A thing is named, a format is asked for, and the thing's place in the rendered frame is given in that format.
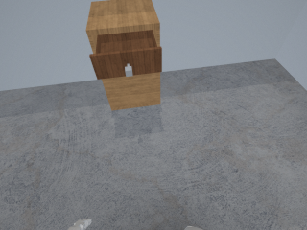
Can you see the handle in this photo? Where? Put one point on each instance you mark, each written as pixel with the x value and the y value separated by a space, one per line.
pixel 128 71

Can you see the robot left hand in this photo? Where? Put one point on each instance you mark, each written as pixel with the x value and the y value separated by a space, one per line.
pixel 81 224

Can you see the cabinet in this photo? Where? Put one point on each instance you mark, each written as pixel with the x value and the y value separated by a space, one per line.
pixel 125 16

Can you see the drawer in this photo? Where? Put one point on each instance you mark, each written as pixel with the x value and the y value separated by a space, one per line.
pixel 115 51

